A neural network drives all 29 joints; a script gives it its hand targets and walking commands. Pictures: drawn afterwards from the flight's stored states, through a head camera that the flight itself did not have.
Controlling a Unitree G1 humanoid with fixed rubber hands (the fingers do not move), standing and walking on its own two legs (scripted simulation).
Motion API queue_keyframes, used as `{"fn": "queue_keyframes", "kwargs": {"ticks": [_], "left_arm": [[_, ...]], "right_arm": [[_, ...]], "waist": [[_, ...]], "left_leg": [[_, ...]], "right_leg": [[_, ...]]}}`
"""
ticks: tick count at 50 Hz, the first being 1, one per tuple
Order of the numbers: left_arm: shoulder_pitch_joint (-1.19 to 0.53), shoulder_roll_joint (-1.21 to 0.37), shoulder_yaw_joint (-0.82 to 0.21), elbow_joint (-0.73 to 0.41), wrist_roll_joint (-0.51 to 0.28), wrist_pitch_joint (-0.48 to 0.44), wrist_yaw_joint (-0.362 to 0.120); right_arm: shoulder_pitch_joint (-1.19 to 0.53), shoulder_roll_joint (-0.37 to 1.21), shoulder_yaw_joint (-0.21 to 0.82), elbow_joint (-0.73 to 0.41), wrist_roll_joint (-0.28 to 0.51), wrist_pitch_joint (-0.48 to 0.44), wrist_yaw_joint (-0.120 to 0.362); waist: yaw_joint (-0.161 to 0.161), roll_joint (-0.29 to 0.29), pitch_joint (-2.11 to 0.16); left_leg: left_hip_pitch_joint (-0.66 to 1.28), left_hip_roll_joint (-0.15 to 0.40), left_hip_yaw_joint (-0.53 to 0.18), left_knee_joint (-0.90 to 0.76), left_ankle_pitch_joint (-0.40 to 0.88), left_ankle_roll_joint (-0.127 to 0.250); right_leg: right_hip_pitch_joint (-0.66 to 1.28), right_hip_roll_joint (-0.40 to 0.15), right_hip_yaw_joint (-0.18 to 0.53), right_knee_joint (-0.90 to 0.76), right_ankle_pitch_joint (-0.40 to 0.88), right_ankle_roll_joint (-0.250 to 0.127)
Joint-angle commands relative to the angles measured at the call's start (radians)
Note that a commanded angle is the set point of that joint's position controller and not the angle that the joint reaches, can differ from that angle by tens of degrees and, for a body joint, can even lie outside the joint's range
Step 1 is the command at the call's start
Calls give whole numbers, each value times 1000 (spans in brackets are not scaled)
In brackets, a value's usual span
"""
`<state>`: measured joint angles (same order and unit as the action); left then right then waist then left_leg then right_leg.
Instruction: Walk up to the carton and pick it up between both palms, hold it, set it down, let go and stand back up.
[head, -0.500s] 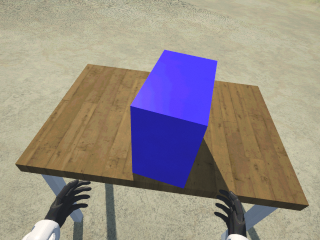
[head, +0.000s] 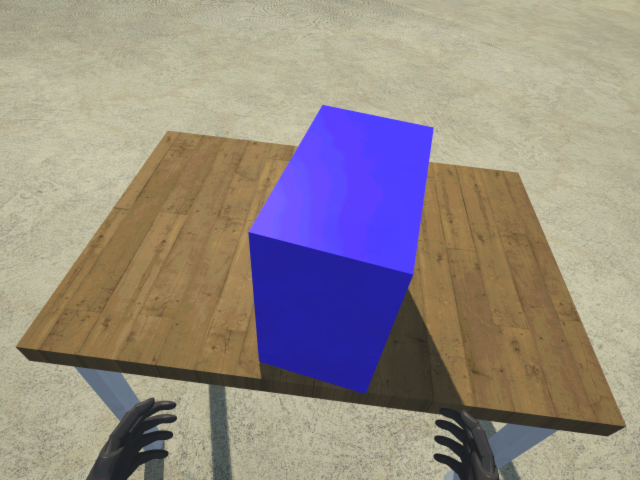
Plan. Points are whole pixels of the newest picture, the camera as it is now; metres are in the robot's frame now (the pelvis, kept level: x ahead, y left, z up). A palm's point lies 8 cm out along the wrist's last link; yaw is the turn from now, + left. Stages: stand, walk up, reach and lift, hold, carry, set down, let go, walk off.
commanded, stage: set down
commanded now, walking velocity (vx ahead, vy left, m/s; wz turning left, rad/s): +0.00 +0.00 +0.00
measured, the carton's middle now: (343, 247) +0.45 -0.03 +0.03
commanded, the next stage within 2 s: let go in 0.90 s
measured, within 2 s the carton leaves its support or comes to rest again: neither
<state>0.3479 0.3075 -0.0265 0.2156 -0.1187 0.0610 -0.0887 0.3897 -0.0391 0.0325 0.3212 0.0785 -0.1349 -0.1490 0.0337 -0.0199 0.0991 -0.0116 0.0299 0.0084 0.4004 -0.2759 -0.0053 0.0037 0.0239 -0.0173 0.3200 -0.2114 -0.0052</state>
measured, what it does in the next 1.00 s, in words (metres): stands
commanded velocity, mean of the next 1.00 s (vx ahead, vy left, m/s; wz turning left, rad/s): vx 0.00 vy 0.00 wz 0.00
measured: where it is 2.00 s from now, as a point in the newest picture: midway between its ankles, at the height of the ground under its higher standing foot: outside the picture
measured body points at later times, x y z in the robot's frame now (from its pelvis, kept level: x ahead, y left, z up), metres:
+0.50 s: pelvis -0.01 -0.01 +0.00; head -0.02 +0.01 +0.45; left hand +0.15 +0.22 -0.08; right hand +0.13 -0.22 -0.07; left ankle -0.03 +0.12 -0.74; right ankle -0.01 -0.12 -0.74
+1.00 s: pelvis -0.03 -0.01 +0.00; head -0.04 -0.01 +0.45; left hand +0.14 +0.21 -0.09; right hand +0.13 -0.23 -0.09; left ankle -0.03 +0.12 -0.74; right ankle -0.01 -0.12 -0.74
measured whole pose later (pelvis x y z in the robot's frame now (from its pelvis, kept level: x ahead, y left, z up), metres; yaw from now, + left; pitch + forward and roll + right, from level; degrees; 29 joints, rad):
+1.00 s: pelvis -0.03 -0.01 +0.00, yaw -1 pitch -7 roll +0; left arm 0.18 0.19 -0.02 0.56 -0.01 0.14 0.01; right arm 0.20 -0.14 -0.04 0.71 -0.02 -0.16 0.01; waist 0.02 -0.01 0.07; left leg -0.04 0.03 0.03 0.39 -0.23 -0.02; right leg -0.08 0.02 -0.01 0.40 -0.21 -0.02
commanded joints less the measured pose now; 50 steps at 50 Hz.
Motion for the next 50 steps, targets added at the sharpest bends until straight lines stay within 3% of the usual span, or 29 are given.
{"fn": "queue_keyframes", "kwargs": {"ticks": [1,4,6,7,9,10,12,14,15,18,19,21,22,24,25,27,28,32,33,34,38,39,41,42,43,44,46,47,50], "left_arm": [[-48,118,62,-154,12,-43,1],[-54,85,75,-71,57,-27,8],[-65,92,65,-71,63,-36,9],[-62,107,79,-97,55,-38,10],[-62,73,67,-47,90,-21,15],[-67,81,76,-75,78,-26,12],[-75,56,62,0,85,-5,16],[-98,41,61,9,103,7,29],[-124,86,73,-48,79,-2,23],[-124,32,38,16,77,14,42],[-145,31,37,35,96,21,48],[-143,61,49,-4,81,7,66],[-160,37,43,74,107,18,65],[-182,52,59,61,86,13,69],[-188,62,68,41,81,0,71],[-172,59,62,81,87,5,71],[-180,19,40,172,112,21,75],[-251,61,42,108,89,14,82],[-228,37,36,130,81,8,82],[-241,30,35,127,77,10,82],[-249,15,42,132,113,28,88],[-225,-8,31,179,113,40,94],[-253,2,30,188,115,44,97],[-274,27,52,154,105,31,92],[-266,4,39,184,117,43,109],[-250,-3,42,207,108,44,101],[-276,-6,44,191,111,42,111],[-284,9,52,244,115,53,102],[-300,-10,34,211,107,45,106]], "right_arm": [[-1,-78,-53,-137,-12,-84,9],[-14,-118,-41,-47,-20,-91,36],[-2,-120,-24,-39,-35,-100,37],[-13,-116,-35,-87,-28,-101,37],[-25,-136,-56,-2,-29,-98,47],[-30,-118,-40,-78,-27,-106,46],[-53,-138,-51,-1,-28,-99,63],[-59,-159,-51,24,-46,-81,78],[-51,-129,-46,-28,-44,-75,63],[-119,-158,-81,41,-48,-71,90],[-134,-163,-78,58,-52,-68,97],[-118,-149,-75,21,-50,-75,101],[-154,-175,-84,72,-63,-71,112],[-162,-141,-78,56,-66,-64,107],[-153,-155,-82,60,-66,-65,108],[-143,-145,-64,105,-65,-57,107],[-188,-175,-76,207,-77,-49,129],[-235,-162,-90,133,-87,-63,119],[-221,-165,-85,152,-89,-69,120],[-220,-171,-99,169,-89,-73,119],[-240,-184,-103,239,-78,-69,130],[-251,-216,-107,273,-83,-64,146],[-282,-214,-104,265,-85,-60,147],[-264,-184,-101,233,-90,-67,132],[-301,-211,-109,265,-89,-71,153],[-286,-213,-91,246,-97,-75,150],[-299,-211,-98,257,-96,-71,163],[-314,-206,-91,240,-98,-69,154],[-295,-207,-103,266,-108,-56,158]], "waist": [[-28,69,-84],[-10,88,-34],[-17,91,-49],[-16,58,-45],[-12,96,-26],[-9,45,-17],[-14,80,6],[-14,89,-4],[-12,72,3],[-24,95,-7],[-9,107,-11],[-8,82,-74],[0,76,-61],[-9,42,-47],[-8,45,-61],[-17,30,-57],[-19,55,-46],[-14,44,-70],[-25,13,-84],[-40,23,-90],[-32,88,-56],[-32,63,-56],[-27,73,-59],[-29,45,-89],[-14,68,-78],[-13,22,-99],[-11,22,-84],[-13,-24,-79],[-23,-18,-80]], "left_leg": [[15,-22,50,-36,491,-48],[15,-20,42,-50,508,-62],[30,-33,46,-40,506,-65],[28,-23,49,-43,533,-58],[41,-21,45,-57,494,-59],[28,-21,50,-52,492,-48],[23,-20,52,-74,442,-53],[13,-15,60,-84,363,-50],[6,-18,75,-80,372,-38],[-2,-6,64,-89,343,-47],[-34,-12,66,-100,273,-52],[-42,-24,79,-84,281,-42],[-42,-23,76,-93,241,-36],[-76,-23,75,-99,205,-27],[-67,-20,85,-95,249,-31],[-68,-27,85,-87,238,-23],[-57,-23,68,-99,219,-37],[-103,-26,78,-95,170,-27],[-86,-23,85,-87,229,-27],[-71,-24,93,-85,236,-31],[-76,-20,82,-91,244,-48],[-87,-10,70,-91,232,-46],[-96,-17,73,-87,207,-45],[-101,-26,92,-86,204,-36],[-106,-23,76,-93,175,-38],[-80,-26,96,-88,205,-35],[-96,-21,91,-97,181,-31],[-108,-26,95,-98,155,-15],[-115,-27,95,-103,105,-17]], "right_leg": [[-6,-1,9,-64,313,3],[-36,4,5,-63,284,-7],[-29,0,1,-56,304,1],[-35,2,2,-58,313,4],[-34,3,1,-66,303,2],[-50,0,2,-67,307,8],[-61,5,-5,-74,242,-6],[-76,2,-2,-66,190,-14],[-53,-11,6,-72,196,-4],[-69,6,-3,-61,159,-16],[-67,5,-11,-61,109,-26],[-29,-10,-3,-46,162,-5],[-63,-4,-8,-58,112,-14],[-50,-26,9,-48,121,-1],[-44,-15,5,-41,145,-6],[-49,-25,13,-48,154,7],[-85,-16,-10,-40,123,-3],[-47,-18,-10,-29,89,-2],[-50,-17,-17,-14,143,6],[-66,-10,-14,-18,138,-1],[-64,2,-16,-15,129,-12],[-72,2,-23,-14,122,-16],[-93,-4,-20,-14,94,-9],[-43,-13,-6,-16,113,-5],[-80,-4,-19,-14,75,-10],[-61,-4,-25,-5,108,-7],[-99,-5,-20,-16,85,-4],[-84,-12,-14,-22,67,3],[-104,-23,-5,-20,29,0]]}}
